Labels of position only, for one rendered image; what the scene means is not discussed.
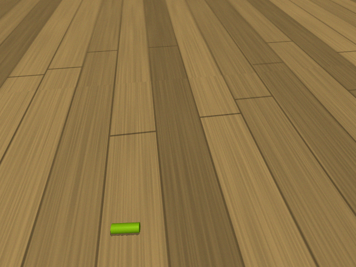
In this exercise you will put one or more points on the can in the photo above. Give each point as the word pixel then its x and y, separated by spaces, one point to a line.
pixel 122 228

